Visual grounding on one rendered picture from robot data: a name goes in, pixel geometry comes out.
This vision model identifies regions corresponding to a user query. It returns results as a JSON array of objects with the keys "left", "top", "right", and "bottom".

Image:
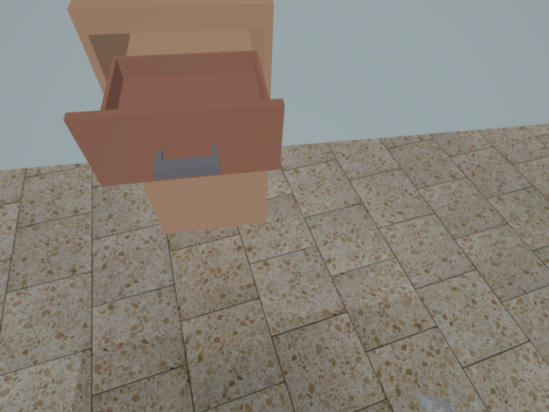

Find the drawer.
[{"left": 63, "top": 51, "right": 285, "bottom": 186}]

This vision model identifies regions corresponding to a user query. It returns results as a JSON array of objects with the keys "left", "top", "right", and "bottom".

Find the handle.
[{"left": 153, "top": 144, "right": 220, "bottom": 180}]

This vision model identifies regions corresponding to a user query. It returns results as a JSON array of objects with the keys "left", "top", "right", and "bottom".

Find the cabinet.
[{"left": 67, "top": 0, "right": 274, "bottom": 234}]

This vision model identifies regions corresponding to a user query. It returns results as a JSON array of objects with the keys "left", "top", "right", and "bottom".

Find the robot right hand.
[{"left": 419, "top": 395, "right": 455, "bottom": 412}]

